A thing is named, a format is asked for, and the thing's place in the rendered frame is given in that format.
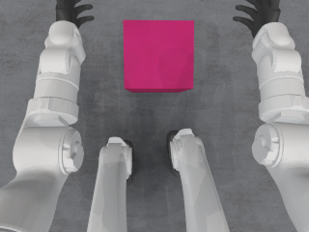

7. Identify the right robot forearm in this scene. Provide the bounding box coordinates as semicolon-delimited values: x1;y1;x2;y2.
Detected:
251;22;309;125

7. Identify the robot left upper arm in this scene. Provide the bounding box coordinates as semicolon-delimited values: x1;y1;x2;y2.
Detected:
0;126;84;232

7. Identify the left robot hand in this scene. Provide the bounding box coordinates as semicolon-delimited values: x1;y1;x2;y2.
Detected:
55;0;95;29

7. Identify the robot right shin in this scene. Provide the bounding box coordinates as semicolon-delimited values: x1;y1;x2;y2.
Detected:
174;129;205;170

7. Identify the carton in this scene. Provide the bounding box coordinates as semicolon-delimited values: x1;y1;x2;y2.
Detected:
123;19;194;93

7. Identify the right robot hand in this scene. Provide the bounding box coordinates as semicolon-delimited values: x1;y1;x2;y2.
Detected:
233;0;281;39

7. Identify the robot right upper arm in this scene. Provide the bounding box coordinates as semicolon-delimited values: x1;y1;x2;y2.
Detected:
251;121;309;232

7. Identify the robot left foot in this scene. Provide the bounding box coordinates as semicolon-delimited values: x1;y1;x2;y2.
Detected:
124;140;134;187

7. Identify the left robot forearm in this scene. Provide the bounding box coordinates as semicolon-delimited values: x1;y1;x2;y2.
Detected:
13;20;86;169

